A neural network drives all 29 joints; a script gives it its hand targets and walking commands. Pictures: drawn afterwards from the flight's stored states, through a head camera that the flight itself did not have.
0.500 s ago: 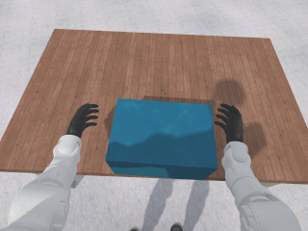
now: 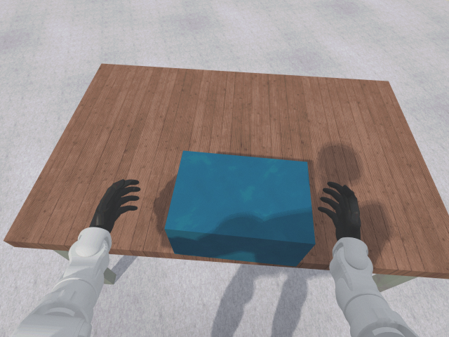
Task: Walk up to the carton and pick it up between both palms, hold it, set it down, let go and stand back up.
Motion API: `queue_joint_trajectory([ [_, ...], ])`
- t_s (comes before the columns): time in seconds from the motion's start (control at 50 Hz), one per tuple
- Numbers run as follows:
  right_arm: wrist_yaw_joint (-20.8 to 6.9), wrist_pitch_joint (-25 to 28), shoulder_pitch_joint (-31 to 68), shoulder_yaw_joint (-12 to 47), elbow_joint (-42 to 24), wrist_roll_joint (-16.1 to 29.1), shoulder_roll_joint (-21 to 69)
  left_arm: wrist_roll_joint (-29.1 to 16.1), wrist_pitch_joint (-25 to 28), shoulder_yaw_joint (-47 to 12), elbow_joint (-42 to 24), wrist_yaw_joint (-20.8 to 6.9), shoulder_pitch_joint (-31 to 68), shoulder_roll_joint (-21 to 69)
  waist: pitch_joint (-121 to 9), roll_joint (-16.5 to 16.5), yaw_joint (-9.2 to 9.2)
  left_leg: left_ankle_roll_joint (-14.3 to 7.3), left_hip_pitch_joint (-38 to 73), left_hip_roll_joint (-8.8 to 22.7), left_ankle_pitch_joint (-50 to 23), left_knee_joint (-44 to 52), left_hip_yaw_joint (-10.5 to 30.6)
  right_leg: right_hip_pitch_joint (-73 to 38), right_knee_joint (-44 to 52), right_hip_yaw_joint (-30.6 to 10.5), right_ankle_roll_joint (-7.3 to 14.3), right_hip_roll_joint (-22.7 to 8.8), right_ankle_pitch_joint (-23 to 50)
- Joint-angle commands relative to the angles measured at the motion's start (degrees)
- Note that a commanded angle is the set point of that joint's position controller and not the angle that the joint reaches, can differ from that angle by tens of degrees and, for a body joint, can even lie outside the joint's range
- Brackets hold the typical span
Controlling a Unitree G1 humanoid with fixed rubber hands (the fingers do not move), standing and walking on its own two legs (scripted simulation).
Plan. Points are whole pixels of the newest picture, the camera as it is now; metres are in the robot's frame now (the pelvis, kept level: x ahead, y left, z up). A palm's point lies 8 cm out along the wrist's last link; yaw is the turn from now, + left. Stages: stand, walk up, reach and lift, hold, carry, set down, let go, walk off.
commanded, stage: set down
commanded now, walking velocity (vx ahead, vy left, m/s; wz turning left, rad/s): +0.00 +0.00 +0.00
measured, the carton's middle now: (239, 208) +0.42 -0.03 -0.10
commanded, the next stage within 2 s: none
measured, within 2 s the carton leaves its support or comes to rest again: neither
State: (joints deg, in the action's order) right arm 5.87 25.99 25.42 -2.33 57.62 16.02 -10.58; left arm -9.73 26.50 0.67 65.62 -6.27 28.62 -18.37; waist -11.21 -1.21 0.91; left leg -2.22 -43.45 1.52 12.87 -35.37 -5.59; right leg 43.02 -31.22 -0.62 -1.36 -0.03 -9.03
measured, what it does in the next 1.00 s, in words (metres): stands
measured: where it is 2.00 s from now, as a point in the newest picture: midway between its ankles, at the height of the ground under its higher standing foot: outside the picture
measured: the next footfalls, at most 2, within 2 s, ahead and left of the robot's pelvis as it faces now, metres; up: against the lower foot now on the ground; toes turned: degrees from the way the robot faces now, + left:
none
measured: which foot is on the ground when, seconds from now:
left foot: down 0.00-1.00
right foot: down 0.00-1.00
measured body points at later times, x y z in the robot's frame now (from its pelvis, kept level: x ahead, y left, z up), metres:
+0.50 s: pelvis +0.00 +0.00 +0.00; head +0.08 +0.02 +0.44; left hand +0.30 +0.25 -0.05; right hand +0.31 -0.23 -0.03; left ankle +0.03 +0.09 -0.72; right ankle +0.05 -0.14 -0.72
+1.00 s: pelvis +0.01 +0.00 +0.01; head +0.07 +0.02 +0.45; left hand +0.26 +0.26 -0.05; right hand +0.27 -0.24 -0.03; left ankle +0.03 +0.09 -0.72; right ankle +0.05 -0.14 -0.72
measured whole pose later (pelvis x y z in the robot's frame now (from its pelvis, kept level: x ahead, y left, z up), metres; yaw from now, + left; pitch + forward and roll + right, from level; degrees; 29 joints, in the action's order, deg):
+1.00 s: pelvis +0.01 +0.00 +0.01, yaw +0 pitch +10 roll -1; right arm 4.1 31.2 2.8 -2.2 47.0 16.0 -10.6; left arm -9.7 26.3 0.0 47.8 -7.0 3.0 -18.4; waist -3.6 0.9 -0.5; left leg -2.2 -29.8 1.5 15.7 -35.4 -5.6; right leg 29.4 -31.2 -0.6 -1.4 0.0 -11.8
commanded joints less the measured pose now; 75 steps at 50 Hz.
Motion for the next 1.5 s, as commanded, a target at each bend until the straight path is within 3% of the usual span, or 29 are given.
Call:
queue_joint_trajectory([
  [0.0,-0.71,2.19,4.83,1.17,-9.67,1.32,-12.49,-9.81,1.48,0.61,-16.34,0.13,7.42,-11.28,-23.45,-0.98,0.74,4.0,23.64,-1.74,-4.79,2.68,10.24,-19.7,-1.0,1.81,2.9,1.96,2.68],
  [0.02,-0.54,3.39,0.23,3.79,-12.64,2.17,-10.81,-8.54,1.66,1.4,-19.63,-0.06,1.93,-10.3,-25.67,-1.14,-0.51,4.33,27.72,-1.97,-9.99,2.39,9.75,-22.62,-0.25,1.11,2.7,2.09,7.78],
  [0.04,-0.88,2.46,6.97,1.25,-9.69,1.78,-12.89,-9.21,1.71,0.72,-14.33,-0.01,8.95,-11.55,-22.58,-2.01,0.15,4.57,23.96,-2.11,-5.55,2.42,9.74,-18.29,-0.81,1.45,3.08,2.01,1.21],
  [0.12,-1.06,3.79,-2.6,2.83,-12.97,1.82,-10.4,-8.21,2.42,2.41,-22.07,0.13,-0.23,-10.87,-24.95,-1.26,-1.01,4.81,28.11,-2.18,-9.28,2.65,9.95,-23.1,0.3,0.65,3.05,2.1,6.19],
  [0.14,-1.12,3.19,0.55,1.64,-12.09,1.05,-11.72,-8.6,2.2,2.37,-18.62,0.28,3.05,-12.2,-21.46,-1.52,-1.15,5.06,25.67,-2.29,-6.96,2.09,9.56,-19.94,-0.57,1.02,3.09,2.02,2.91],
  [0.24,-1.63,4.11,-0.25,1.02,-14.32,0.65,-10.51,-8.81,2.68,1.75,-23.45,0.35,2.98,-11.59,-22.42,-3.0,-0.3,5.61,26.0,-2.12,-6.76,1.7,9.94,-18.63,-0.76,0.61,3.75,2.09,2.35],
  [0.26,-1.74,4.92,-6.87,3.27,-15.8,1.79,-9.19,-8.43,2.37,2.95,-24.16,0.08,-5.2,-10.55,-20.06,-1.85,-2.04,5.45,27.24,-2.56,-8.9,2.25,9.64,-20.72,0.04,0.43,3.6,2.14,4.72],
  [0.28,-1.75,4.05,-0.84,0.27,-15.43,0.61,-11.19,-9.8,2.31,0.69,-23.08,0.07,0.29,-10.61,-20.28,-2.2,-0.12,5.44,25.28,-2.07,-5.53,2.06,10.36,-17.63,-0.92,0.82,3.89,2.08,1.42],
  [0.38,-1.43,6.51,-14.04,3.38,-18.85,0.85,-7.65,-7.7,3.18,3.51,-28.31,-0.01,-12.24,-9.84,-18.83,-1.11,-2.94,5.23,27.55,-3.04,-8.1,2.64,9.18,-22.58,0.73,-0.09,3.3,2.24,5.24],
  [0.4,-1.58,5.33,-7.34,0.88,-16.31,0.07,-9.64,-8.44,2.76,1.8,-26.41,-0.15,-5.56,-10.12,-19.44,-2.01,-0.6,5.26,26.09,-2.33,-6.23,2.46,10.05,-20.52,-0.27,-0.28,3.36,2.07,2.74],
  [0.42,-1.61,5.68,-11.35,2.54,-16.91,0.83,-8.54,-7.36,2.23,2.78,-27.04,-0.5,-9.47,-9.91,-18.64,-2.08,-1.97,5.12,26.71,-1.91,-6.52,3.07,10.34,-22.08,0.16,-0.3,3.78,1.93,3.79],
  [0.48,-1.64,5.45,-9.03,0.89,-18.29,-0.51,-7.82,-8.41,2.68,1.61,-27.56,-0.17,-6.51,-10.02,-19.86,-1.34,-0.68,4.97,24.86,-1.43,-3.9,2.88,10.86,-21.13,-0.4,-0.37,3.53,1.66,1.77],
  [0.5,-1.33,6.92,-15.94,2.91,-19.38,0.59,-7.1,-6.94,2.62,3.63,-30.68,-0.31,-14.23,-9.51,-17.88,-0.82,-2.94,5.27,27.02,-1.97,-7.07,3.19,9.99,-23.52,0.53,-0.38,3.31,2.03,4.52],
  [0.58,-1.51,6.6,-12.52,1.36,-18.4,-0.18,-7.71,-7.46,2.07,1.89,-29.28,-0.7,-11.17,-9.55,-16.1,-2.25,-0.99,5.72,26.58,-1.72,-6.37,3.19,10.37,-22.26,0.27,-0.46,3.77,1.62,3.2],
  [0.66,-1.5,7.6,-18.42,2.06,-21.05,-0.41,-7.02,-6.88,2.78,2.53,-32.73,-0.47,-16.52,-8.77,-15.56,-1.21,-2.07,5.67,28.06,-0.98,-5.59,4.02,10.98,-23.25,0.73,-0.59,3.58,1.75,3.44],
  [0.72,-1.74,6.79,-14.34,2.41,-18.58,-0.51,-6.0,-7.2,2.14,1.01,-28.31,-0.79,-11.57,-9.0,-13.53,-1.11,-1.42,5.39,26.63,-0.7,-3.53,4.19,10.84,-22.67,0.75,-1.62,3.59,1.09,2.12],
  [0.74,-1.95,7.79,-24.23,3.74,-19.93,0.26,-4.92,-5.54,2.46,2.33,-31.8,-0.63,-22.61,-7.22,-13.3,-1.14,-3.1,6.08,32.67,-0.32,-8.85,5.43,11.41,-24.72,1.94,-1.13,3.59,1.53,6.3],
  [0.8,-1.77,7.38,-19.19,2.6,-19.98,0.25,-5.57,-6.13,1.53,1.57,-29.67,-1.11,-18.55,-7.98,-11.91,-0.17,-1.74,5.62,30.62,-0.43,-6.59,5.44,10.85,-26.26,2.16,-1.64,3.65,1.35,4.14],
  [0.82,-1.91,8.59,-27.12,4.23,-20.54,0.87,-4.7,-4.65,1.51,3.31,-33.36,-0.96,-26.52,-7.24,-10.99,-0.67,-3.35,5.94,32.53,-0.87,-8.84,5.27,10.53,-26.78,2.77,-1.83,3.6,1.44,6.41],
  [0.84,-2.05,8.61,-24.19,3.01,-19.1,-0.07,-5.21,-4.84,1.69,2.17,-33.01,-0.85,-23.3,-7.52,-10.01,-0.79,-1.12,5.98,31.91,-0.54,-9.39,4.66,10.59,-25.87,2.03,-1.38,3.65,1.66,6.24],
  [0.98,-2.68,7.82,-26.29,2.98,-19.83,-0.35,-4.81,-5.08,1.17,0.23,-35.93,-0.19,-28.3,-6.76,-5.38,-2.12,-1.66,6.7,34.82,0.31,-9.98,6.16,10.88,-27.07,2.39,-1.76,3.95,1.49,5.11],
  [1.0,-2.46,6.93,-18.51,1.84,-23.3,-0.91,-4.86,-7.75,1.89,-0.69,-35.71,-0.17,-19.74,-8.29,-7.74,-0.16,-0.52,6.08,32.73,0.13,-6.37,6.01,10.2,-26.79,2.39,-2.21,3.66,0.81,2.31],
  [1.12,-3.91,5.57,-26.9,2.04,-16.0,-0.33,-6.08,-4.36,-0.13,-0.83,-34.33,1.12,-31.09,-4.74,-0.42,-3.0,-1.41,7.3,37.02,0.39,-7.24,8.45,10.52,-28.43,3.46,-1.59,4.22,1.69,2.74],
  [1.16,-4.26,4.19,-21.83,-0.21,-15.29,-1.13,-7.4,-4.76,-0.7,-2.65,-33.06,1.56,-26.56,-4.81,0.92,-4.25,0.83,7.02,35.28,1.54,-2.65,10.35,11.21,-28.65,2.58,-1.13,4.22,1.74,-0.16],
  [1.2,-4.63,4.16,-25.66,0.47,-15.94,-1.76,-6.53,-2.92,-1.61,-1.03,-34.68,2.07,-31.2,-4.66,0.45,-4.35,-1.07,7.22,37.72,2.03,-3.98,10.98,11.07,-29.95,3.64,-1.02,3.95,2.11,0.85],
  [1.26,-4.46,3.37,-22.14,-1.04,-19.73,-1.91,-6.19,-5.05,-0.66,-1.73,-38.3,2.75,-25.93,-6.23,-0.82,-1.78,-0.03,6.59,36.34,1.3,-2.3,10.47,10.1,-29.27,3.27,-1.51,3.78,1.43,0.28],
  [1.36,-4.89,1.03,-21.33,-0.9,-15.56,-3.08,-6.8,-3.52,-2.77,-1.8,-33.31,3.37,-27.48,-5.07,2.91,-2.34,-0.61,6.41,36.88,0.99,0.46,12.07,9.02,-29.53,4.11,-1.49,3.82,1.49,-2.28],
  [1.42,-5.08,-0.67,-20.83,-3.0,-12.42,-5.2,-8.2,-2.34,-5.07,-2.48,-29.63,3.39,-27.59,-3.17,4.95,-1.46,1.08,6.71,37.35,1.99,1.55,13.73,9.75,-29.72,4.68,-0.39,3.85,2.35,-3.35],
  [1.48,-5.64,-1.84,-19.64,-2.27,-12.79,-4.97,-8.03,-1.43,-6.22,-2.36,-29.97,4.1,-26.77,-2.8,7.02,-2.58,-0.46,6.52,37.18,2.06,3.58,14.24,9.55,-29.73,4.6,-0.6,3.77,2.08,-4.85],
])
